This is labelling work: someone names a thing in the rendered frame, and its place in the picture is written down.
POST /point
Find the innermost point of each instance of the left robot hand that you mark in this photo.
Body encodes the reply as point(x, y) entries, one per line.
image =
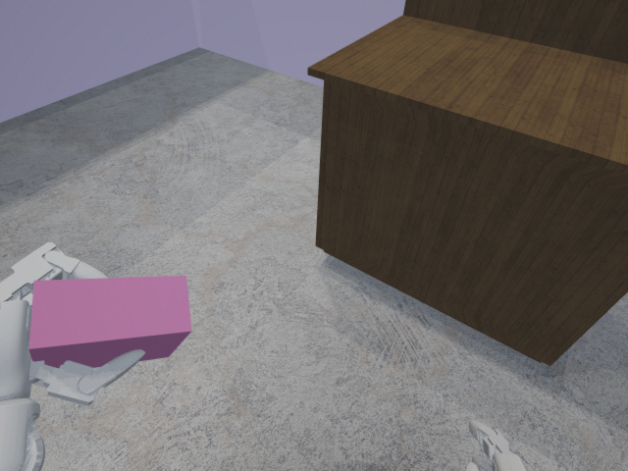
point(72, 381)

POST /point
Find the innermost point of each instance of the sponge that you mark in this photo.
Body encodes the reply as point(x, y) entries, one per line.
point(92, 321)

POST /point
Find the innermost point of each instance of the table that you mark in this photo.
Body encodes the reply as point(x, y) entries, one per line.
point(474, 155)

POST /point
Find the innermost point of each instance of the left robot forearm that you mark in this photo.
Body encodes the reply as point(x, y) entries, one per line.
point(21, 446)

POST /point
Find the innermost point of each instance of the right robot hand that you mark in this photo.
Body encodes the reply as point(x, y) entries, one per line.
point(496, 447)

